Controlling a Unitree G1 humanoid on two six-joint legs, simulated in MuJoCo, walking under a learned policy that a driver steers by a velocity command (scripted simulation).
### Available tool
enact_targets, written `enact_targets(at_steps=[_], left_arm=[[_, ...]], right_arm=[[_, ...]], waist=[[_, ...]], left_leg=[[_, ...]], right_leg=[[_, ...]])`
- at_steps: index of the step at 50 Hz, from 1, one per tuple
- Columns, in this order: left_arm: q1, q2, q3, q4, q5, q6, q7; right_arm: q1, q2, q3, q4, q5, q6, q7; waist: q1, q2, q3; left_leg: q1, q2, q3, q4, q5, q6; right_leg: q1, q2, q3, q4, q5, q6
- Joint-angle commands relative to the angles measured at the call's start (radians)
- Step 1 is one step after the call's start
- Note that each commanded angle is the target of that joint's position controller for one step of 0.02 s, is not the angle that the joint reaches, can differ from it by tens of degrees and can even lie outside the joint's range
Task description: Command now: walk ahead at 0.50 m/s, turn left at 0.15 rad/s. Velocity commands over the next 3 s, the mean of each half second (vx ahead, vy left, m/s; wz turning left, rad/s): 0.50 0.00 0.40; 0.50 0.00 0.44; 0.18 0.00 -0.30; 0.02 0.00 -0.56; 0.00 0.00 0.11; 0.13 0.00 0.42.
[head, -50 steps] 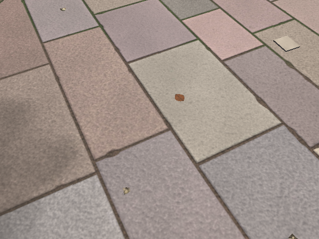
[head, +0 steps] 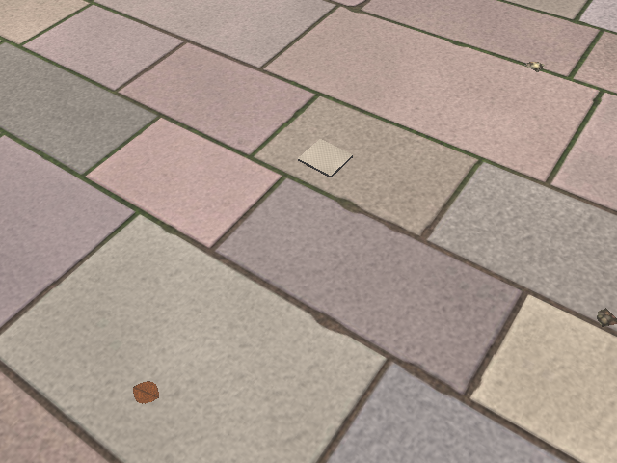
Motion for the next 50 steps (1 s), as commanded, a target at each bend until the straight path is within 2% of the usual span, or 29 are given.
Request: enact_targets(at_steps=[1, 5, 7, 9, 10, 11, 12, 13, 14, 15, 17, 18, 19, 22, 27, 30, 33, 35, 37, 38, 39, 40, 41, 42, 43, 45, 47, 48, 50], left_arm=[[0.042, 0.124, 0.02, -0.025, 0.005, -0.022, 0.008], [0.079, 0.108, 0.006, 0.009, 0.011, -0.024, 0.026], [0.084, 0.112, 0.002, 0.025, 0.015, -0.023, 0.036], [0.067, 0.141, 0.004, 0.032, 0.018, -0.021, 0.047], [0.059, 0.158, 0.007, 0.034, 0.021, -0.016, 0.053], [0.048, 0.175, 0.012, 0.031, 0.025, -0.008, 0.055], [0.02, 0.188, 0.014, 0.018, 0.019, -0.004, 0.054], [0.004, 0.159, 0.003, -0.026, 0.013, -0.012, 0.049], [0.041, 0.095, -0.001, -0.072, -0.004, -0.023, 0.027], [-0.028, 0.143, 0.001, -0.08, 0.021, -0.031, 0.02], [-0.085, 0.132, -0.004, -0.104, 0.007, -0.047, 0.013], [-0.095, 0.124, -0.004, -0.113, 0.021, -0.031, 0.013], [-0.07, 0.11, -0.01, -0.11, 0.036, -0.009, 0.009], [-0.088, 0.091, -0.015, -0.134, 0.042, 0.028, 0.002], [-0.295, 0.089, -0.021, -0.211, 0.033, 0.032, -0.004], [-0.384, 0.091, -0.027, -0.244, 0.026, 0.026, -0.008], [-0.439, 0.102, -0.031, -0.276, 0.02, 0.014, -0.008], [-0.381, 0.128, -0.024, -0.269, 0.016, 0.004, -0.006], [-0.181, 0.173, -0.004, -0.211, 0.015, -0.01, 0.011], [-0.039, 0.219, 0.011, -0.185, 0.03, -0.022, 0.025], [0.072, 0.301, 0.032, -0.19, 0.054, -0.02, 0.04], [0.029, 0.317, 0.042, -0.177, 0.039, -0.002, 0.034], [-0.045, 0.216, 0.026, -0.192, 0.028, 0.005, 0.026], [-0.089, 0.142, 0.01, -0.193, 0.02, 0.003, 0.018], [-0.115, 0.113, 0.001, -0.185, 0.024, 0.001, 0.016], [-0.088, 0.116, 0.0, -0.149, 0.021, -0.015, 0.013], [-0.048, 0.127, 0.005, -0.121, 0.01, -0.035, 0.004], [-0.039, 0.133, 0.008, -0.111, 0.005, -0.04, 0.002], [-0.031, 0.13, 0.005, -0.09, -0.001, -0.04, 0.0]], right_arm=[[-0.072, -0.054, -0.009, -0.062, 0.009, -0.01, 0.005], [-0.163, -0.043, 0.0, -0.093, 0.003, -0.016, 0.014], [-0.177, -0.036, 0.004, -0.105, -0.001, -0.019, 0.017], [-0.12, -0.048, -0.001, -0.094, -0.001, -0.019, 0.011], [-0.053, -0.062, -0.008, -0.076, -0.003, -0.019, 0.007], [0.06, -0.086, -0.019, -0.043, -0.004, -0.024, 0.003], [0.21, -0.116, -0.036, 0.0, -0.015, -0.032, -0.002], [0.347, -0.208, -0.066, 0.022, -0.025, -0.03, -0.016], [0.276, -0.265, -0.082, 0.003, -0.004, -0.017, -0.019], [0.233, -0.241, -0.083, 0.006, 0.032, -0.013, -0.012], [0.148, -0.138, -0.057, 0.003, 0.023, -0.011, -0.017], [0.126, -0.117, -0.049, 0.004, 0.023, -0.017, -0.022], [0.111, -0.11, -0.044, 0.002, 0.025, -0.024, -0.025], [0.144, -0.153, -0.054, 0.011, 0.029, -0.044, -0.023], [0.232, -0.164, -0.061, 0.019, 0.031, -0.038, -0.025], [0.286, -0.169, -0.064, 0.023, 0.025, -0.032, -0.031], [0.301, -0.18, -0.067, 0.016, 0.012, -0.029, -0.038], [0.254, -0.196, -0.071, -0.003, 0.008, -0.031, -0.046], [0.192, -0.212, -0.073, -0.021, 0.012, -0.039, -0.037], [0.192, -0.178, -0.062, -0.026, 0.023, -0.05, -0.027], [0.247, -0.086, -0.039, -0.061, 0.052, -0.057, -0.025], [0.318, -0.107, -0.037, -0.07, 0.033, -0.052, -0.026], [0.302, -0.14, -0.04, -0.028, 0.007, -0.037, -0.031], [0.234, -0.13, -0.035, -0.026, -0.003, -0.035, -0.021], [0.201, -0.11, -0.032, -0.036, -0.003, -0.033, -0.014], [0.185, -0.098, -0.026, -0.041, -0.017, -0.018, -0.001], [0.172, -0.092, -0.023, -0.048, -0.017, -0.011, 0.005], [0.143, -0.089, -0.02, -0.059, -0.017, -0.01, 0.008], [0.071, -0.073, -0.008, -0.084, -0.022, -0.012, 0.008]], waist=[[0.023, -0.089, 0.027], [0.047, -0.085, 0.066], [0.041, -0.091, 0.064], [0.004, -0.125, 0.017], [-0.028, -0.143, -0.024], [-0.076, -0.15, -0.084], [-0.153, -0.13, -0.156], [-0.204, -0.012, -0.26], [-0.101, 0.223, -0.32], [-0.116, 0.022, -0.256], [-0.052, -0.1, -0.047], [-0.023, -0.106, -0.015], [0.0, -0.084, -0.019], [0.008, -0.037, -0.028], [-0.068, 0.006, -0.006], [-0.109, 0.017, -0.016], [-0.122, 0.026, -0.015], [-0.078, 0.038, -0.024], [0.022, 0.015, -0.105], [0.087, -0.055, -0.208], [0.095, -0.214, -0.35], [0.024, -0.361, -0.372], [-0.001, -0.178, -0.215], [0.005, -0.075, -0.111], [-0.012, -0.08, -0.058], [-0.028, -0.147, -0.032], [-0.035, -0.15, -0.051], [-0.036, -0.147, -0.044], [-0.042, -0.138, -0.016]], left_leg=[[-0.024, -0.037, -0.007, -0.093, 0.103, 0.018], [-0.03, -0.078, 0.041, -0.233, 0.119, 0.048], [0.015, -0.107, 0.084, -0.297, 0.068, 0.072], [0.123, -0.165, 0.135, -0.321, -0.028, 0.111], [0.19, -0.197, 0.151, -0.326, -0.083, 0.133], [0.303, -0.222, 0.145, -0.356, -0.112, 0.159], [0.511, -0.212, 0.094, -0.437, -0.074, 0.198], [0.746, 0.001, -0.178, -0.454, -0.106, 0.279], [0.987, 0.228, -0.741, -0.567, -0.009, 0.446], [0.934, 0.201, -0.671, -0.602, -0.02, 0.439], [0.659, 0.136, -0.459, -0.664, 0.084, 0.359], [0.572, 0.085, -0.392, -0.677, 0.145, 0.326], [0.52, 0.045, -0.338, -0.693, 0.177, 0.307], [0.464, -0.009, -0.276, -0.713, 0.25, 0.298], [0.522, -0.055, -0.277, -0.704, 0.245, 0.231], [0.61, -0.046, -0.31, -0.662, 0.295, 0.219], [0.671, -0.021, -0.356, -0.606, 0.358, 0.213], [0.649, -0.009, -0.386, -0.561, 0.382, 0.183], [0.574, -0.059, -0.368, -0.377, 0.495, 0.139], [0.489, -0.118, -0.304, -0.165, 0.392, 0.114], [0.271, -0.224, -0.182, 0.126, -0.035, 0.079], [0.101, -0.271, -0.129, 0.269, -0.445, 0.075], [0.049, -0.193, -0.146, 0.337, -0.367, 0.078], [0.063, -0.166, -0.135, 0.306, -0.292, 0.073], [0.08, -0.14, -0.125, 0.251, -0.259, 0.068], [0.119, -0.124, -0.114, 0.197, -0.244, 0.053], [0.114, -0.131, -0.108, 0.167, -0.221, 0.044], [0.089, -0.125, -0.103, 0.14, -0.198, 0.038], [0.076, -0.097, -0.044, 0.026, -0.155, 0.014]], right_leg=[[0.012, -0.284, 0.066, -0.089, 0.42, -0.027], [0.107, -0.315, 0.001, -0.088, 0.509, -0.012], [0.152, -0.328, -0.033, -0.041, 0.656, 0.0], [0.188, -0.337, -0.066, 0.088, 0.99, 0.019], [0.203, -0.343, -0.078, 0.198, 1.128, 0.025], [0.187, -0.346, -0.086, 0.358, 1.156, 0.026], [0.072, -0.332, -0.111, 0.578, 1.005, 0.034], [-0.149, -0.264, -0.143, 0.921, 0.574, 0.047], [-0.58, -0.024, -0.047, 1.259, -0.313, 0.097], [-0.685, -0.105, 0.109, 1.274, -0.244, 0.078], [-0.656, -0.186, 0.093, 1.113, -0.131, 0.089], [-0.61, -0.21, 0.094, 1.043, -0.131, 0.106], [-0.559, -0.218, 0.086, 0.997, -0.126, 0.124], [-0.548, -0.221, 0.047, 0.877, -0.083, 0.164], [-0.623, -0.212, 0.028, 0.613, 0.122, 0.194], [-0.643, -0.186, 0.032, 0.51, 0.166, 0.187], [-0.618, -0.157, 0.042, 0.42, 0.139, 0.167], [-0.489, -0.139, 0.06, 0.34, 0.091, 0.141], [-0.192, -0.1, 0.045, 0.256, 0.049, 0.102], [0.023, -0.205, 0.132, 0.224, 0.005, 0.06], [0.27, -0.473, 0.481, 0.175, -0.184, -0.017], [0.281, -0.57, 0.831, 0.068, -0.199, -0.104], [0.147, -0.537, 0.733, 0.069, -0.291, -0.104], [0.021, -0.478, 0.582, 0.049, -0.251, -0.089], [-0.057, -0.425, 0.467, 0.02, -0.159, -0.061], [-0.123, -0.366, 0.33, -0.002, 0.035, -0.047], [-0.114, -0.361, 0.273, -0.01, 0.179, -0.063], [-0.108, -0.363, 0.248, -0.025, 0.199, -0.071], [-0.122, -0.347, 0.193, -0.024, 0.414, -0.084]])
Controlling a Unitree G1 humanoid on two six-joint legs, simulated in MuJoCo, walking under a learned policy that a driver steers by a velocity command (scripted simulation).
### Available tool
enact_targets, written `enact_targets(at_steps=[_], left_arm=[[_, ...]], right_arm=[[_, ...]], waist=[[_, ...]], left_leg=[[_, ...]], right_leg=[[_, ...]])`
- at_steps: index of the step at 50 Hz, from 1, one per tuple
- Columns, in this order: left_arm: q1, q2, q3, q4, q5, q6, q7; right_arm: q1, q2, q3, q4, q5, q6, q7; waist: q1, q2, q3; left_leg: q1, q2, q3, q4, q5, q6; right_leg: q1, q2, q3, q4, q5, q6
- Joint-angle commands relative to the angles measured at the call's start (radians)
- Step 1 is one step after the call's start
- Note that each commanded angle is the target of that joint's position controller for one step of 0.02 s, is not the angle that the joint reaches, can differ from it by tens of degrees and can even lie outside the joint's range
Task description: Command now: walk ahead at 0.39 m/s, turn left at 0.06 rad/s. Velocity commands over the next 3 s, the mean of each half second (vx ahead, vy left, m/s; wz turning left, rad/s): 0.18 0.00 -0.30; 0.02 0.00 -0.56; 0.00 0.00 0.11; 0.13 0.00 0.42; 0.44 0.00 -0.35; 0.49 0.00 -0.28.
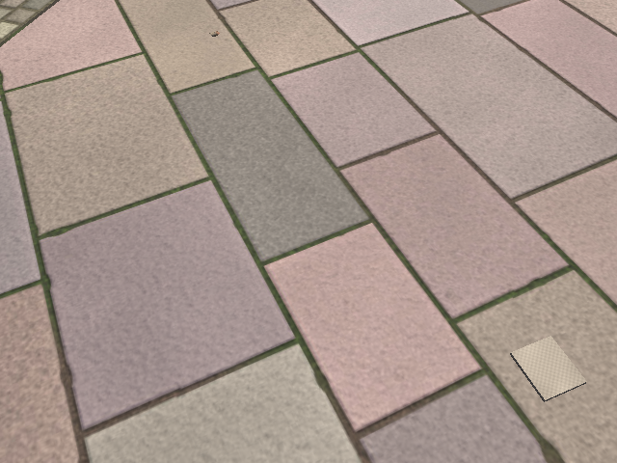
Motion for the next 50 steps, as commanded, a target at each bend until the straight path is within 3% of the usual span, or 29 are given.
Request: enact_targets(at_steps=[1, 3, 4, 7, 9, 10, 11, 12, 13, 14, 15, 16, 19, 24, 28, 30, 31, 32, 33, 34, 35, 36, 38, 40, 46, 50], left_arm=[[-0.008, 0.105, 0.019, -0.027, -0.012, -0.017, -0.005], [0.018, 0.113, 0.021, -0.004, -0.013, -0.008, -0.007], [0.043, 0.124, 0.024, 0.01, -0.013, -0.002, -0.007], [0.062, 0.151, 0.036, 0.026, -0.018, 0.014, -0.002], [0.037, 0.154, 0.041, 0.018, -0.029, 0.023, 0.005], [0.046, 0.124, 0.035, 0.001, -0.034, 0.019, 0.006], [0.106, 0.046, 0.019, -0.034, -0.04, 0.02, 0.014], [0.195, 0.063, 0.027, -0.014, -0.044, 0.05, 0.032], [0.174, 0.118, 0.043, 0.005, -0.017, 0.074, 0.035], [0.114, 0.109, 0.048, -0.003, -0.004, 0.087, 0.028], [0.082, 0.094, 0.05, -0.01, 0.0, 0.098, 0.021], [0.07, 0.087, 0.052, -0.015, 0.004, 0.112, 0.014], [0.077, 0.068, 0.055, -0.022, 0.002, 0.139, 0.008], [-0.036, 0.05, 0.042, -0.086, 0.003, 0.165, -0.018], [-0.082, 0.071, 0.042, -0.132, -0.003, 0.163, -0.027], [-0.044, 0.071, 0.042, -0.13, -0.003, 0.149, -0.026], [-0.016, 0.096, 0.048, -0.121, 0.001, 0.138, -0.022], [-0.018, 0.192, 0.066, -0.137, 0.01, 0.126, -0.008], [-0.004, 0.313, 0.098, -0.157, 0.011, 0.127, 0.0], [0.019, 0.267, 0.096, -0.14, 0.011, 0.131, 0.009], [-0.045, 0.218, 0.08, -0.146, 0.002, 0.133, 0.016], [-0.12, 0.19, 0.072, -0.162, 0.0, 0.137, 0.016], [-0.156, 0.154, 0.062, -0.182, -0.012, 0.131, 0.015], [-0.117, 0.16, 0.066, -0.177, -0.017, 0.124, 0.009], [-0.047, 0.187, 0.08, -0.169, -0.005, 0.126, 0.012], [-0.069, 0.205, 0.089, -0.178, 0.001, 0.132, 0.003]], right_arm=[[-0.009, -0.011, 0.012, -0.062, -0.005, -0.008, 0.004], [-0.068, 0.022, 0.031, -0.071, 0.006, -0.016, 0.002], [-0.082, 0.018, 0.033, -0.071, 0.012, -0.018, -0.002], [-0.085, -0.015, 0.028, -0.067, 0.019, -0.025, -0.023], [-0.004, -0.047, 0.018, -0.037, 0.01, -0.039, -0.042], [0.055, -0.1, 0.004, -0.027, -0.004, -0.052, -0.054], [0.129, -0.174, -0.009, -0.04, -0.015, -0.053, -0.06], [0.137, -0.187, -0.025, -0.042, 0.03, -0.026, -0.057], [0.102, -0.125, -0.014, -0.061, 0.047, -0.011, -0.056], [0.027, -0.068, 0.003, -0.072, 0.041, -0.006, -0.062], [-0.029, -0.037, 0.014, -0.078, 0.033, -0.002, -0.07], [-0.056, -0.031, 0.015, -0.078, 0.03, -0.001, -0.077], [-0.061, -0.037, 0.009, -0.072, 0.02, -0.006, -0.08], [-0.065, -0.059, -0.005, -0.062, 0.012, 0.005, -0.075], [-0.039, -0.109, -0.026, -0.051, 0.011, 0.024, -0.063], [-0.046, -0.127, -0.036, -0.048, 0.02, 0.035, -0.061], [-0.008, -0.113, -0.038, -0.035, 0.016, 0.044, -0.058], [0.041, -0.045, -0.026, -0.046, 0.009, 0.055, -0.049], [-0.052, -0.036, -0.017, -0.112, 0.015, 0.07, -0.066], [-0.102, -0.056, -0.019, -0.114, 0.016, 0.079, -0.07], [-0.081, -0.055, -0.023, -0.102, 0.03, 0.078, -0.064], [-0.052, -0.062, -0.026, -0.082, 0.034, 0.069, -0.06], [-0.002, -0.082, -0.036, -0.054, 0.01, 0.063, -0.05], [-0.007, -0.066, -0.034, -0.061, 0.017, 0.065, -0.046], [-0.072, -0.054, -0.023, -0.103, 0.026, 0.07, -0.058], [-0.068, -0.057, -0.017, -0.122, 0.037, 0.06, -0.064]], waist=[[-0.041, -0.139, 0.01], [-0.019, -0.159, -0.007], [-0.009, -0.168, -0.022], [-0.011, -0.174, -0.04], [-0.057, -0.128, -0.058], [-0.07, -0.056, -0.115], [-0.065, 0.129, -0.237], [-0.068, 0.223, -0.351], [-0.06, 0.092, -0.28], [-0.038, 0.057, -0.17], [-0.013, 0.063, -0.099], [0.004, 0.089, -0.067], [0.023, 0.071, -0.085], [-0.003, 0.107, -0.075], [-0.024, 0.107, -0.084], [0.007, 0.066, -0.086], [0.012, -0.023, -0.07], [-0.01, -0.302, -0.037], [0.031, -0.364, 0.028], [0.042, -0.234, 0.028], [-0.002, -0.197, 0.036], [-0.037, -0.178, 0.03], [-0.045, -0.179, -0.037], [-0.033, -0.135, -0.069], [0.017, -0.171, -0.053], [0.013, -0.172, -0.066]], left_leg=[[-0.029, 0.045, 0.065, -0.15, 0.077, -0.035], [0.075, 0.021, 0.107, -0.288, 0.149, -0.05], [0.107, 0.004, 0.114, -0.329, 0.182, -0.053], [0.172, -0.017, 0.091, -0.438, 0.22, -0.037], [0.32, -0.009, 0.075, -0.591, 0.322, -0.013], [0.469, 0.104, -0.007, -0.596, 0.519, 0.012], [0.681, 0.386, -0.208, -0.521, 0.965, 0.086], [0.697, 0.498, -0.33, -0.538, 1.036, 0.218], [0.609, 0.448, -0.287, -0.594, 0.838, 0.228], [0.506, 0.388, -0.213, -0.643, 0.678, 0.202], [0.415, 0.342, -0.142, -0.69, 0.603, 0.177], [0.351, 0.313, -0.083, -0.72, 0.562, 0.166], [0.289, 0.295, 0.011, -0.727, 0.57, 0.183], [0.264, 0.3, 0.079, -0.744, 0.28, 0.172], [0.273, 0.341, 0.083, -0.696, 0.209, 0.156], [0.231, 0.326, 0.126, -0.608, 0.162, 0.098], [0.173, 0.291, 0.173, -0.506, 0.071, 0.032], [0.01, 0.165, 0.28, -0.234, -0.19, -0.057], [-0.129, 0.014, 0.179, -0.096, -0.352, -0.087], [-0.11, 0.047, 0.079, 0.014, -0.288, -0.084], [-0.095, 0.054, 0.051, 0.027, -0.188, -0.077], [-0.078, 0.054, 0.043, 0.013, -0.109, -0.071], [-0.05, 0.033, 0.057, 0.059, -0.056, -0.073], [-0.052, 0.026, 0.05, 0.051, -0.055, -0.082], [-0.041, 0.009, 0.028, -0.14, -0.101, -0.084], [0.078, -0.026, 0.026, -0.253, -0.127, -0.063]], right_leg=[[0.013, -0.222, 0.165, -0.141, 0.523, -0.157], [-0.019, -0.181, 0.111, -0.101, 0.676, -0.133], [-0.004, -0.175, 0.112, -0.076, 0.704, -0.121], [0.041, -0.183, 0.17, 0.012, 0.661, -0.092], [0.014, -0.152, 0.197, 0.135, 0.538, -0.053], [-0.062, -0.1, 0.18, 0.265, 0.364, -0.023], [-0.219, -0.011, 0.107, 0.502, -0.169, 0.005], [-0.288, 0.059, 0.053, 0.717, -0.516, 0.004], [-0.328, 0.016, 0.081, 0.816, -0.48, 0.007], [-0.354, -0.014, 0.083, 0.833, -0.407, 0.014], [-0.347, -0.039, 0.083, 0.817, -0.347, 0.031], [-0.322, -0.052, 0.078, 0.802, -0.302, 0.047], [-0.27, -0.036, 0.05, 0.811, -0.247, 0.071], [-0.22, -0.063, 0.019, 0.566, -0.192, 0.057], [-0.137, -0.047, -0.027, 0.409, -0.228, 0.027], [-0.021, -0.024, -0.044, 0.228, -0.145, -0.002], [0.04, -0.038, 0.029, 0.095, -0.09, -0.02], [0.078, -0.278, 0.372, -0.085, -0.019, -0.071], [-0.026, -0.445, 0.601, -0.113, 0.197, -0.221], [-0.044, -0.394, 0.524, -0.097, 0.185, -0.246], [-0.065, -0.319, 0.431, -0.087, 0.141, -0.216], [-0.058, -0.247, 0.364, -0.077, 0.119, -0.174], [0.0, -0.197, 0.313, -0.04, 0.273, -0.164], [0.049, -0.2, 0.327, -0.022, 0.324, -0.172], [0.089, -0.21, 0.444, -0.01, 0.21, -0.202], [0.031, -0.194, 0.508, 0.017, 0.258, -0.194]])
Over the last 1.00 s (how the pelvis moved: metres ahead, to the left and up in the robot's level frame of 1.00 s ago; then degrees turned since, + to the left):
0.55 0.10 0.00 29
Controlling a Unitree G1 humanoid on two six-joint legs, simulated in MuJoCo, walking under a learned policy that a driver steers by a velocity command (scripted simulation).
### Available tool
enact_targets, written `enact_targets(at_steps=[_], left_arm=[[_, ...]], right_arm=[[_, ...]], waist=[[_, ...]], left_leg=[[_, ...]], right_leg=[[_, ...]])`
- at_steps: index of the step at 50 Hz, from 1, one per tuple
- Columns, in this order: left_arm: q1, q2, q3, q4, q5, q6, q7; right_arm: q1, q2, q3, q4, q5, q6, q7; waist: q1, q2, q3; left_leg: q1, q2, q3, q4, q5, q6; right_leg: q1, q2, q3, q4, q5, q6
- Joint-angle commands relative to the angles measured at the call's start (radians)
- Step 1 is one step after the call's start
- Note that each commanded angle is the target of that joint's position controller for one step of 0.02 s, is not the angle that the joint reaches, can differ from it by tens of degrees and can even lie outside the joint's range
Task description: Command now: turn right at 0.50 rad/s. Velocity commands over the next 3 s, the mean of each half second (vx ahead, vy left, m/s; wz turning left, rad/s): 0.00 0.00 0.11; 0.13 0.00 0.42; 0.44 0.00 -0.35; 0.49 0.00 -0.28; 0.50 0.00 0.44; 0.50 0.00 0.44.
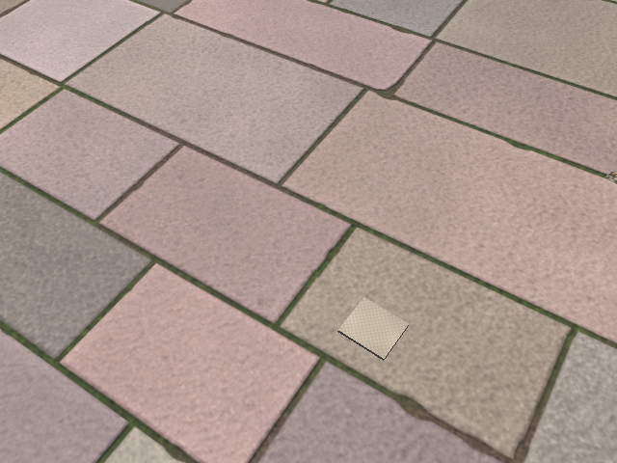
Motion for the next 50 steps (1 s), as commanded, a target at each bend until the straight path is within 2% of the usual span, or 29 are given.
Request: enact_targets(at_steps=[1, 3, 5, 6, 7, 8, 9, 11, 14, 18, 20, 21, 22, 23, 24, 25, 26, 29, 32, 35, 37, 38, 39, 40, 41, 42, 44, 46, 50], left_arm=[[0.004, 0.166, 0.046, -0.054, 0.005, -0.006, -0.002], [-0.029, 0.139, 0.035, -0.051, 0.004, -0.004, 0.0], [-0.034, 0.085, 0.01, -0.039, -0.007, -0.005, 0.011], [0.023, 0.01, -0.015, -0.029, -0.003, -0.009, 0.014], [0.043, 0.036, -0.011, -0.02, -0.004, -0.006, 0.019], [0.035, 0.071, -0.005, 0.004, 0.009, -0.001, 0.021], [0.022, 0.063, -0.008, 0.015, 0.006, -0.003, 0.017], [-0.026, 0.073, -0.006, 0.018, 0.009, -0.014, 0.017], [-0.018, 0.089, -0.005, 0.032, -0.002, -0.026, 0.03], [-0.002, 0.065, -0.009, 0.031, -0.01, -0.035, 0.052], [0.03, 0.06, -0.011, 0.035, -0.013, -0.041, 0.058], [0.05, 0.072, -0.009, 0.037, -0.01, -0.046, 0.062], [0.066, 0.123, 0.001, 0.035, 0.003, -0.048, 0.067], [0.022, 0.192, 0.02, 0.032, 0.008, -0.04, 0.065], [0.002, 0.172, 0.016, 0.018, 0.01, -0.037, 0.06], [0.004, 0.135, 0.005, 0.005, 0.005, -0.038, 0.055], [-0.027, 0.108, -0.006, -0.004, 0.006, -0.035, 0.053], [-0.05, 0.129, -0.003, -0.001, 0.016, -0.034, 0.053], [-0.009, 0.156, 0.005, 0.012, 0.01, -0.032, 0.043], [0.002, 0.187, 0.017, 0.022, 0.004, -0.03, 0.03], [-0.008, 0.195, 0.02, 0.02, 0.001, -0.032, 0.024], [0.001, 0.171, 0.014, 0.016, 0.011, -0.034, 0.022], [-0.038, 0.068, -0.017, -0.053, 0.023, -0.033, 0.013], [-0.125, 0.104, -0.015, -0.089, 0.045, -0.027, 0.017], [-0.147, 0.135, -0.004, -0.089, 0.032, -0.03, 0.01], [-0.137, 0.152, 0.002, -0.075, 0.014, -0.041, 0.0], [-0.058, 0.128, -0.003, -0.016, 0.022, -0.059, -0.017], [-0.013, 0.102, -0.01, 0.025, 0.029, -0.061, -0.033], [-0.091, 0.093, -0.01, 0.021, 0.013, -0.053, -0.041]], right_arm=[[0.01, -0.079, -0.012, -0.075, 0.01, -0.022, -0.008], [0.062, -0.068, -0.007, -0.06, 0.014, -0.027, -0.012], [0.089, -0.047, 0.004, -0.047, 0.0, -0.039, -0.017], [0.05, -0.08, 0.011, -0.064, -0.021, -0.049, -0.02], [-0.032, -0.128, 0.012, -0.083, -0.023, -0.051, -0.009], [-0.053, -0.088, 0.02, -0.074, -0.018, -0.055, 0.003], [-0.086, -0.065, 0.029, -0.068, -0.008, -0.058, 0.012], [-0.061, -0.131, 0.008, -0.052, 0.004, -0.055, 0.012], [-0.002, -0.17, -0.016, -0.045, 0.014, -0.048, 0.017], [0.022, -0.164, -0.032, -0.041, 0.007, -0.034, 0.022], [-0.003, -0.157, -0.037, -0.046, 0.007, -0.027, 0.024], [-0.025, -0.146, -0.037, -0.055, 0.009, -0.024, 0.025], [-0.034, -0.119, -0.032, -0.072, 0.016, -0.024, 0.028], [-0.047, -0.1, -0.03, -0.088, 0.026, -0.02, 0.028], [-0.024, -0.123, -0.039, -0.074, 0.001, -0.014, 0.023], [-0.017, -0.148, -0.05, -0.058, -0.014, -0.008, 0.024], [0.002, -0.143, -0.053, -0.045, -0.008, 0.0, 0.03], [-0.016, -0.11, -0.039, -0.055, 0.003, 0.017, 0.061], [-0.067, -0.095, -0.027, -0.09, 0.01, 0.02, 0.076], [-0.057, -0.103, -0.027, -0.104, 0.012, 0.019, 0.068], [0.004, -0.104, -0.029, -0.09, 0.0, 0.01, 0.06], [0.088, -0.144, -0.044, -0.061, -0.009, -0.001, 0.052], [0.171, -0.292, -0.079, -0.064, -0.012, -0.014, 0.048], [0.226, -0.304, -0.081, -0.057, -0.002, -0.021, 0.058], [0.202, -0.249, -0.067, -0.047, -0.003, -0.022, 0.056], [0.148, -0.198, -0.052, -0.05, 0.001, -0.021, 0.049], [0.078, -0.139, -0.029, -0.056, -0.002, -0.039, 0.03], [0.111, -0.122, -0.02, -0.029, -0.004, -0.068, 0.031], [0.185, -0.134, -0.021, 0.014, -0.007, -0.1, 0.035]], waist=[[0.003, -0.132, -0.108], [-0.019, -0.135, -0.125], [-0.043, -0.079, -0.122], [-0.002, 0.106, -0.129], [0.029, 0.184, -0.07], [0.025, 0.158, -0.047], [0.041, 0.144, -0.021], [0.016, 0.187, -0.015], [-0.008, 0.158, -0.061], [-0.013, 0.157, -0.086], [0.004, 0.136, -0.105], [0.013, 0.11, -0.114], [0.008, 0.016, -0.117], [-0.01, -0.182, -0.053], [0.002, -0.244, -0.053], [-0.003, -0.139, -0.051], [-0.029, -0.06, -0.045], [-0.023, -0.148, -0.014], [0.018, -0.173, -0.032], [0.02, -0.188, -0.053], [-0.022, -0.153, -0.083], [-0.059, -0.043, -0.112], [-0.082, 0.282, -0.125], [-0.135, 0.231, -0.081], [-0.109, 0.144, 0.015], [-0.072, 0.101, 0.077], [-0.03, 0.116, 0.066], [-0.027, 0.089, 0.006], [-0.064, 0.073, 0.033]], left_leg=[[0.005, -0.018, 0.007, -0.087, -0.02, 0.019], [0.133, -0.021, 0.032, -0.217, 0.03, 0.039], [0.319, 0.026, -0.006, -0.49, 0.207, 0.067], [0.358, 0.225, -0.247, -0.618, 0.168, 0.102], [0.202, 0.347, -0.4, -0.633, 0.265, 0.193], [0.109, 0.329, -0.379, -0.627, 0.244, 0.232], [0.093, 0.25, -0.311, -0.605, 0.223, 0.199], [0.156, 0.152, -0.249, -0.539, 0.294, 0.145], [0.268, 0.162, -0.302, -0.464, 0.486, 0.167], [0.3, 0.179, -0.395, -0.405, 0.65, 0.215], [0.265, 0.16, -0.403, -0.375, 0.658, 0.2], [0.211, 0.13, -0.383, -0.344, 0.612, 0.175], [0.123, 0.066, -0.315, -0.261, 0.497, 0.133], [-0.039, -0.074, -0.125, -0.151, 0.246, 0.082], [-0.112, -0.101, -0.014, 0.048, -0.131, 0.066], [-0.123, -0.058, -0.005, 0.217, -0.19, 0.058], [-0.098, -0.036, -0.015, 0.27, -0.153, 0.047], [-0.098, -0.019, 0.026, 0.169, -0.05, 0.018], [-0.017, -0.007, 0.07, 0.002, -0.042, 0.018], [0.079, -0.025, 0.12, -0.136, -0.037, 0.043], [0.236, -0.057, 0.148, -0.317, 0.067, 0.078], [0.397, -0.034, 0.046, -0.408, 0.038, 0.109], [0.541, 0.284, -0.454, -0.548, -0.112, 0.225], [0.446, 0.385, -0.69, -0.64, -0.171, 0.351], [0.381, 0.363, -0.642, -0.658, -0.302, 0.366], [0.312, 0.307, -0.552, -0.671, -0.339, 0.329], [0.299, 0.205, -0.374, -0.692, -0.115, 0.26], [0.339, 0.174, -0.267, -0.689, 0.084, 0.246], [0.41, 0.208, -0.207, -0.735, 0.104, 0.249]], right_leg=[[0.134, -0.272, 0.31, -0.084, 0.274, -0.16], [0.093, -0.252, 0.29, -0.06, 0.305, -0.124], [-0.008, -0.197, 0.252, -0.024, 0.138, -0.04], [-0.056, -0.109, 0.151, 0.091, -0.091, 0.015], [-0.049, -0.001, 0.019, 0.08, -0.27, 0.04], [0.06, -0.062, -0.001, 0.124, -0.264, 0.052], [0.097, -0.066, -0.021, 0.07, -0.171, 0.052], [0.092, -0.044, -0.056, 0.014, -0.042, 0.061], [0.044, -0.048, -0.084, 0.026, -0.083, 0.081], [0.008, -0.044, -0.107, 0.073, -0.189, 0.071], [0.064, -0.056, -0.1, 0.015, -0.163, 0.052], [0.122, -0.088, -0.075, -0.034, -0.129, 0.038], [0.188, -0.189, 0.02, -0.103, -0.064, 0.001], [0.219, -0.323, 0.158, -0.146, 0.187, -0.079], [0.247, -0.478, 0.229, -0.149, 0.469, -0.183], [0.228, -0.507, 0.193, -0.137, 0.602, -0.226], [0.199, -0.463, 0.112, -0.123, 0.604, -0.208], [0.234, -0.339, -0.05, -0.1, 0.53, -0.119], [0.251, -0.352, -0.091, -0.07, 0.515, -0.11], [0.239, -0.373, -0.111, -0.004, 0.532, -0.094], [0.141, -0.358, -0.149, 0.068, 0.207, -0.049], [0.002, -0.313, -0.194, 0.218, -0.035, -0.009], [-0.303, -0.155, -0.309, 0.545, -0.435, 0.066], [-0.432, -0.095, -0.136, 0.638, -0.511, 0.066], [-0.453, -0.139, -0.087, 0.671, -0.425, 0.057], [-0.431, -0.166, -0.089, 0.633, -0.309, 0.053], [-0.34, -0.185, -0.122, 0.55, -0.158, 0.064], [-0.29, -0.18, -0.151, 0.531, -0.075, 0.071], [-0.394, -0.191, -0.144, 0.469, -0.005, 0.076]])
Over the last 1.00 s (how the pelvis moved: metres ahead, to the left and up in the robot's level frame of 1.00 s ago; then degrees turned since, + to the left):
0.10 0.01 0.00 -31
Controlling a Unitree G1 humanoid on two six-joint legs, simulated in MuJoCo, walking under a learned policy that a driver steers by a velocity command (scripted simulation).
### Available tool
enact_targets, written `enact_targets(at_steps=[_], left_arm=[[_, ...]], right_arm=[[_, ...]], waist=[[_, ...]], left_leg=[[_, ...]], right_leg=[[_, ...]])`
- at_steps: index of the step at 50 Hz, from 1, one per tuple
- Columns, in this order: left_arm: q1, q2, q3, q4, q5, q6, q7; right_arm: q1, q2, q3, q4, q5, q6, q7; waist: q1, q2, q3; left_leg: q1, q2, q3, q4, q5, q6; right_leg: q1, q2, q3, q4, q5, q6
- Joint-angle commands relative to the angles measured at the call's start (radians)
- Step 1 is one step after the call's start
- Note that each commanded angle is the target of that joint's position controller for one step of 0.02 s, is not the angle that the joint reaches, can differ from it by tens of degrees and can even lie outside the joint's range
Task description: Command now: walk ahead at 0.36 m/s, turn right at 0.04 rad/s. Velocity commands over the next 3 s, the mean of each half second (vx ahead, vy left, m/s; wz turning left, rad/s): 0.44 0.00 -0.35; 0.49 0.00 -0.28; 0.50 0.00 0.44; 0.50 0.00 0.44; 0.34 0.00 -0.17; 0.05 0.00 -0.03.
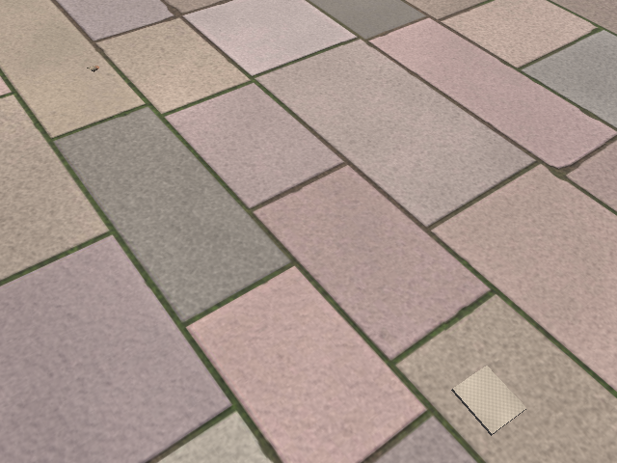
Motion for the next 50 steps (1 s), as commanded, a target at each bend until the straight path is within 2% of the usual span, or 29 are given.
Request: enact_targets(at_steps=[1, 6, 10, 13, 15, 16, 17, 18, 19, 20, 21, 22, 23, 25, 28, 30, 33, 36, 38, 40, 41, 42, 43, 44, 45, 46, 47, 48, 50], left_arm=[[-0.098, 0.072, 0.018, -0.063, -0.007, -0.01, -0.008], [-0.134, 0.057, 0.021, -0.065, -0.005, -0.017, -0.012], [-0.215, 0.029, 0.007, -0.102, 0.006, -0.026, -0.026], [-0.25, 0.013, -0.003, -0.14, 0.003, -0.028, -0.035], [-0.156, 0.029, 0.006, -0.124, 0.0, -0.029, -0.026], [-0.033, 0.053, 0.019, -0.093, 0.001, -0.035, -0.018], [0.131, 0.088, 0.038, -0.044, 0.011, -0.043, -0.007], [0.263, 0.199, 0.075, -0.028, 0.022, -0.041, 0.011], [0.234, 0.241, 0.084, -0.038, -0.003, -0.037, 0.011], [0.196, 0.229, 0.085, -0.028, -0.031, -0.034, 0.01], [0.148, 0.186, 0.075, -0.027, -0.032, -0.034, 0.018], [0.111, 0.133, 0.061, -0.026, -0.028, -0.035, 0.022], [0.081, 0.108, 0.052, -0.023, -0.029, -0.04, 0.026], [0.06, 0.094, 0.044, -0.029, -0.031, -0.053, 0.026], [0.091, 0.118, 0.05, -0.016, -0.036, -0.067, 0.026], [0.127, 0.12, 0.051, -0.007, -0.036, -0.066, 0.028], [0.183, 0.123, 0.055, 0.007, -0.038, -0.063, 0.031], [0.232, 0.128, 0.058, 0.016, -0.031, -0.06, 0.039], [0.24, 0.12, 0.052, 0.024, -0.027, -0.065, 0.048], [0.218, 0.127, 0.048, 0.029, -0.021, -0.073, 0.054], [0.202, 0.139, 0.049, 0.03, -0.017, -0.077, 0.055], [0.193, 0.148, 0.05, 0.036, -0.011, -0.078, 0.054], [0.189, 0.141, 0.046, 0.039, -0.008, -0.079, 0.05], [0.214, 0.075, 0.027, 0.012, -0.007, -0.082, 0.048], [0.366, 0.017, 0.019, 0.014, -0.033, -0.08, 0.038], [0.291, 0.088, 0.02, 0.024, 0.008, -0.078, 0.044], [0.176, 0.097, 0.022, 0.002, 0.007, -0.082, 0.038], [0.108, 0.089, 0.015, -0.016, 0.008, -0.087, 0.034], [0.088, 0.07, 0.008, -0.031, 0.021, -0.072, 0.025]], right_arm=[[0.046, -0.153, -0.037, -0.02, -0.005, -0.034, -0.006], [0.076, -0.144, -0.033, 0.021, -0.011, -0.054, -0.019], [0.082, -0.123, -0.024, 0.053, -0.011, -0.067, -0.024], [0.1, -0.137, -0.022, 0.084, -0.011, -0.068, -0.03], [0.087, -0.166, -0.024, 0.094, -0.012, -0.067, -0.034], [0.086, -0.181, -0.026, 0.099, -0.013, -0.06, -0.036], [0.082, -0.186, -0.023, 0.094, -0.008, -0.057, -0.039], [0.086, -0.134, -0.005, 0.045, 0.011, -0.065, -0.03], [0.07, -0.098, -0.004, 0.003, 0.009, -0.076, -0.018], [-0.02, -0.153, -0.014, -0.016, -0.007, -0.082, -0.014], [-0.048, -0.135, -0.004, -0.03, 0.001, -0.093, -0.009], [-0.048, -0.124, -0.001, -0.027, -0.002, -0.097, -0.009], [-0.051, -0.121, -0.002, -0.034, -0.017, -0.083, -0.009], [-0.009, -0.107, 0.003, -0.024, -0.037, -0.046, -0.002], [-0.072, -0.094, 0.005, -0.055, -0.039, -0.021, 0.004], [-0.174, -0.094, 0.006, -0.092, -0.036, -0.02, 0.006], [-0.285, -0.084, 0.012, -0.127, -0.029, -0.024, 0.011], [-0.375, -0.084, 0.018, -0.161, -0.02, -0.033, 0.015], [-0.385, -0.082, 0.023, -0.165, -0.018, -0.041, 0.018], [-0.33, -0.102, 0.015, -0.147, -0.017, -0.047, 0.015], [-0.266, -0.125, 0.004, -0.125, -0.015, -0.048, 0.009], [-0.155, -0.148, -0.008, -0.088, -0.012, -0.053, -0.001], [-0.015, -0.17, -0.019, -0.049, -0.015, -0.061, -0.013], [0.144, -0.236, -0.033, -0.034, -0.031, -0.066, -0.027], [0.134, -0.32, -0.062, -0.01, -0.031, -0.055, -0.021], [0.054, -0.224, -0.048, -0.021, 0.008, -0.044, -0.004], [-0.028, -0.166, -0.037, -0.037, 0.015, -0.043, 0.002], [-0.052, -0.135, -0.03, -0.033, 0.006, -0.046, 0.007], [-0.031, -0.115, -0.022, -0.001, 0.01, -0.054, 0.002]], waist=[[-0.044, 0.122, 0.067], [-0.053, 0.098, 0.114], [-0.067, 0.106, 0.137], [-0.064, 0.121, 0.128], [-0.012, 0.147, 0.044], [0.043, 0.149, -0.038], [0.116, 0.126, -0.134], [0.161, -0.018, -0.249], [0.103, -0.176, -0.335], [0.117, -0.041, -0.261], [0.086, 0.013, -0.147], [0.048, 0.067, -0.063], [0.014, 0.065, -0.026], [-0.021, 0.039, -0.029], [-0.019, 0.026, -0.001], [0.009, 0.012, 0.03], [0.055, -0.005, 0.026], [0.091, -0.012, 0.019], [0.092, -0.018, 0.016], [0.061, -0.029, 0.012], [0.031, -0.038, -0.008], [-0.019, -0.027, -0.063], [-0.088, 0.001, -0.139], [-0.128, 0.112, -0.272], [-0.033, 0.375, -0.315], [-0.023, 0.185, -0.197], [-0.015, 0.102, -0.082], [-0.013, 0.058, -0.04], [0.018, 0.095, -0.021]], left_leg=[[0.071, 0.288, -0.206, -0.208, -0.101, 0.122], [0.125, 0.323, -0.1, -0.219, -0.018, 0.113], [0.135, 0.319, 0.006, -0.187, 0.186, 0.1], [0.158, 0.329, 0.067, -0.112, 0.447, 0.075], [0.161, 0.321, 0.123, 0.072, 0.89, 0.049], [0.146, 0.314, 0.149, 0.252, 1.018, 0.035], [0.03, 0.292, 0.182, 0.482, 0.922, 0.009], [-0.273, 0.218, 0.209, 0.833, 0.549, -0.034], [-0.545, 0.018, 0.104, 1.136, -0.261, -0.067], [-0.632, 0.077, -0.043, 1.182, -0.2, -0.053], [-0.642, 0.13, -0.037, 1.125, -0.117, -0.048], [-0.605, 0.166, -0.025, 1.025, -0.089, -0.048], [-0.561, 0.186, -0.027, 0.961, -0.093, -0.061], [-0.498, 0.192, -0.012, 0.896, -0.098, -0.089], [-0.539, 0.194, 0.022, 0.779, -0.032, -0.128], [-0.589, 0.192, 0.033, 0.667, 0.055, -0.147], [-0.603, 0.166, 0.037, 0.513, 0.173, -0.151], [-0.597, 0.133, 0.038, 0.406, 0.208, -0.141], [-0.549, 0.126, 0.048, 0.329, 0.225, -0.112], [-0.428, 0.11, 0.05, 0.263, 0.188, -0.067], [-0.349, 0.086, 0.059, 0.249, 0.13, -0.044], [-0.234, 0.053, 0.075, 0.223, 0.081, -0.018], [-0.06, 0.076, 0.058, 0.182, 0.089, 0.013], [0.157, 0.295, -0.205, 0.187, -0.018, 0.068], [0.335, 0.494, -0.723, 0.049, -0.024, 0.227], [0.249, 0.446, -0.769, -0.004, -0.137, 0.213], [0.129, 0.402, -0.585, -0.002, -0.1, 0.194], [0.051, 0.349, -0.479, -0.012, 0.042, 0.175], [-0.022, 0.269, -0.356, -0.029, 0.231, 0.145]], right_leg=[[-0.201, -0.014, 0.024, -0.028, 0.065, 0.003], [-0.288, 0.031, 0.096, -0.069, 0.11, -0.005], [-0.255, 0.023, 0.013, -0.183, 0.129, -0.027], [-0.158, 0.043, -0.074, -0.296, 0.079, -0.077], [0.028, 0.118, -0.135, -0.327, 0.014, -0.126], [0.173, 0.163, -0.144, -0.351, -0.007, -0.151], [0.409, 0.17, -0.104, -0.412, 0.018, -0.184], [0.696, -0.063, 0.254, -0.482, -0.218, -0.285], [0.826, -0.295, 0.805, -0.64, -0.143, -0.386], [0.778, -0.262, 0.726, -0.647, -0.037, -0.382], [0.649, -0.24, 0.57, -0.649, 0.061, -0.361], [0.519, -0.191, 0.473, -0.668, 0.166, -0.323], [0.433, -0.141, 0.407, -0.683, 0.236, -0.298], [0.353, -0.09, 0.334, -0.71, 0.319, -0.293], [0.305, -0.051, 0.295, -0.749, 0.318, -0.292], [0.31, -0.032, 0.296, -0.763, 0.303, -0.274], [0.368, -0.012, 0.299, -0.732, 0.35, -0.239], [0.442, -0.023, 0.329, -0.684, 0.444, -0.227], [0.488, -0.05, 0.322, -0.677, 0.492, -0.211], [0.507, -0.079, 0.314, -0.66, 0.563, -0.177], [0.529, -0.079, 0.294, -0.601, 0.7, -0.159], [0.55, -0.058, 0.26, -0.464, 0.832, -0.144], [0.503, -0.014, 0.208, -0.268, 0.8, -0.127], [0.359, 0.04, 0.152, 0.032, 0.482, -0.111], [0.021, 0.228, 0.068, 0.322, -0.261, -0.061], [-0.091, 0.144, 0.123, 0.359, -0.226, -0.079], [-0.106, 0.094, 0.111, 0.331, -0.123, -0.076], [-0.094, 0.066, 0.096, 0.284, -0.076, -0.07], [-0.049, 0.03, 0.08, 0.196, -0.06, -0.045]])
Over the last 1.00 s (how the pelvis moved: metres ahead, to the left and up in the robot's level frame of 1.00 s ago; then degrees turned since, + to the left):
0.00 0.07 0.01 21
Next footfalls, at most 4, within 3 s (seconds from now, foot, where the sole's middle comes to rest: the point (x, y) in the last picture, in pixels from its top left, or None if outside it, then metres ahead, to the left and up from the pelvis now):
0.34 right None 0.31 -0.16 -0.79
0.86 left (352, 397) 0.66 -0.11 -0.79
1.38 right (446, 322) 0.88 -0.37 -0.79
1.92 left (356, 240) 1.14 -0.15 -0.79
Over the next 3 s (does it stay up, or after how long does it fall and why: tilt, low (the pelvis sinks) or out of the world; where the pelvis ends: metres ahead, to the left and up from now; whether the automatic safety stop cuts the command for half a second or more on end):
stays up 1.30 -0.22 0.00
